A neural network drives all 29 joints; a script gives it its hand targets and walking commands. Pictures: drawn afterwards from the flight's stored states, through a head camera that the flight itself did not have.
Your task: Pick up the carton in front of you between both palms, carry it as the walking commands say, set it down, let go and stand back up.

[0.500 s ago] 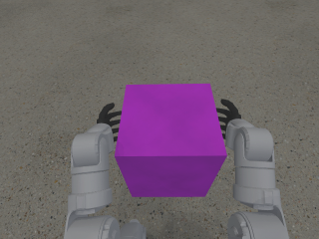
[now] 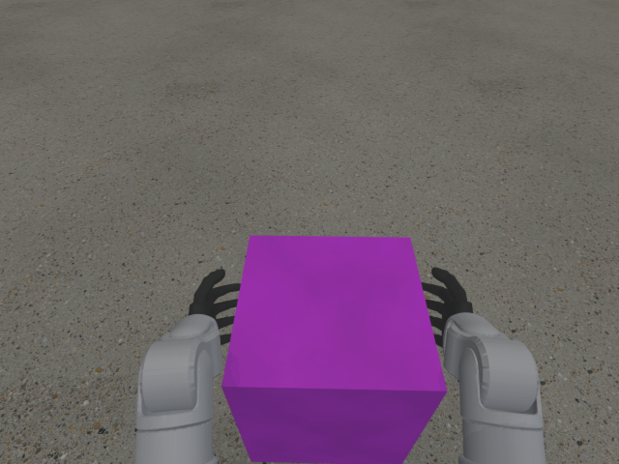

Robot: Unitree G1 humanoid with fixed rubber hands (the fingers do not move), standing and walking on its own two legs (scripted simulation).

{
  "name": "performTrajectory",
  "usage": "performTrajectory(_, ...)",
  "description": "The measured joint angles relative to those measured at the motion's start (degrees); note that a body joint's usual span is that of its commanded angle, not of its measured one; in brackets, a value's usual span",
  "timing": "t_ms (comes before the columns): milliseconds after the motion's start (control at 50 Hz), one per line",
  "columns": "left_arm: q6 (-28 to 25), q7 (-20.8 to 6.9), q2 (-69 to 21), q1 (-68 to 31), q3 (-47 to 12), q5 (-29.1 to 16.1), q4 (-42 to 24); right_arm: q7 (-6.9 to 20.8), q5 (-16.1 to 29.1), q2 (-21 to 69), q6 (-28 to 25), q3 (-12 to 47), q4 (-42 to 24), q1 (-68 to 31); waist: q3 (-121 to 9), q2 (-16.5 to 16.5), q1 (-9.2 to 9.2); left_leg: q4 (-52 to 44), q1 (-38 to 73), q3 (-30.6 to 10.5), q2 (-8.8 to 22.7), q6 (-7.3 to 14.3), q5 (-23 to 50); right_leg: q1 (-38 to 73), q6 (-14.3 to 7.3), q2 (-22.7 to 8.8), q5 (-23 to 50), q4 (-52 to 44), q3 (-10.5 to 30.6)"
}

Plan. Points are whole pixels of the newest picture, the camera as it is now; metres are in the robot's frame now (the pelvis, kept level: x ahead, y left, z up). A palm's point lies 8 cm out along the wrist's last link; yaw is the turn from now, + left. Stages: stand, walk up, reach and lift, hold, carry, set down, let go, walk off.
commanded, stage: carry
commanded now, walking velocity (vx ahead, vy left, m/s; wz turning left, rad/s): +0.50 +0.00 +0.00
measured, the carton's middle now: (327, 353) +0.26 +0.00 +0.00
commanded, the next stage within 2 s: none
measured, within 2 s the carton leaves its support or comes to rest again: neither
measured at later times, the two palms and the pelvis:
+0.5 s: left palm (254, 171) +0.56 +0.12 +0.09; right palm (420, 165) +0.59 -0.18 +0.08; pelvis +0.31 -0.05 +0.00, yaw +3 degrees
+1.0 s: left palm (252, 94) +0.90 +0.16 +0.07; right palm (375, 92) +0.90 -0.14 +0.08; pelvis +0.64 +0.01 +0.00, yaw +0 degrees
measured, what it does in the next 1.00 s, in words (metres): walks ahead: right foot, then left foot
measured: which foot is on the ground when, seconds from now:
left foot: down 0.00-0.20, up 0.22-0.68, down 0.70-1.00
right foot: up 0.00-0.18, down 0.20-0.72, up 0.74-1.00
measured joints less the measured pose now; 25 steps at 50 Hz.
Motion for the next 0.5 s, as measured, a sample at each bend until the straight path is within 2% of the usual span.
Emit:
performTrajectory(80,0.84,0.01,0.0,-0.05,0.15,-0.1,-2.21,0.02,0.0,0.04,0.82,0.34,-1.66,-0.55,-1.06,-0.13,0.24,-1.78,6.14,-0.36,0.33,-1.64,-3.69,0.3,-0.38,0.36,4.34,-7.32,-1.99)
performTrajectory(180,2.15,0.02,-0.09,-1.51,0.89,-0.29,-2.86,0.05,-0.38,0.2,2.37,-0.02,-2.37,-2.19,-1.58,0.58,-0.06,1.69,12.0,-1.41,1.7,-4.56,-11.74,5.64,-2.6,2.64,4.51,-14.67,-5.72)
performTrajectory(200,2.22,0.02,-0.17,-2.2,1.0,-0.31,-2.33,0.06,-0.47,0.14,2.64,-0.37,-2.32,-2.64,-1.43,1.08,0.04,5.67,11.79,-1.87,2.61,-5.15,-14.62,7.42,-3.61,3.38,4.47,-15.75,-6.72)
performTrajectory(220,1.76,0.02,-0.28,-2.92,0.83,-0.22,-0.88,0.07,-0.42,-0.26,2.72,-0.86,-1.72,-3.13,-1.19,2.43,0.42,12.96,9.35,-2.47,4.45,-5.32,-17.04,7.33,-5.22,4.08,3.82,-13.49,-7.63)
performTrajectory(240,1.45,0.02,-0.41,-3.77,0.6,-0.01,0.86,0.09,-0.3,-0.73,2.83,-1.36,-0.99,-3.38,-0.76,2.9,0.86,22.98,5.09,-4.36,4.87,-5.37,-16.33,7.18,-6.19,4.14,1.9,-11.23,-8.13)
performTrajectory(280,1.34,0.13,-0.53,-4.53,0.26,0.25,3.11,0.1,-0.04,-1.24,3.15,-2.05,0.27,-3.59,0.62,2.62,1.33,41.65,-4.77,-7.85,3.47,-4.44,-14.59,8.88,-6.77,3.83,-0.83,-11.07,-8.61)
performTrajectory(320,1.31,0.14,-0.42,-3.66,0.36,0.12,3.08,0.09,-0.32,-0.46,3.11,-2.36,0.74,-3.38,1.87,2.24,1.48,50.33,-12.99,-8.34,3.17,-3.38,-10.98,12.01,-6.06,3.95,-1.05,-14.25,-8.82)
performTrajectory(380,0.66,0.13,-0.22,-1.95,0.73,-0.64,1.33,0.1,-0.87,0.38,2.29,-1.53,-0.18,-2.41,3.01,1.81,1.96,48.37,-21.27,-7.73,4.4,-2.97,-5.62,17.05,-5.97,4.54,-1.18,-19.57,-8.64)
performTrajectory(500,-0.22,0.14,-0.09,-0.78,0.54,-1.4,-2.31,0.11,-0.87,0.13,1.47,0.11,-3.51,-1.5,2.45,0.93,2.21,30.04,-27.97,-6.05,6.41,-4.29,2.56,26.66,-4.72,5.05,-3.27,-27.36,-7.7)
